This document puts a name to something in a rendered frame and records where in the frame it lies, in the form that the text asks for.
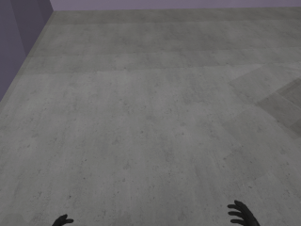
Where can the right robot hand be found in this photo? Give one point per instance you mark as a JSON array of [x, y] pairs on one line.
[[247, 217]]

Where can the left robot hand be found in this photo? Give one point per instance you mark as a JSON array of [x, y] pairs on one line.
[[62, 220]]

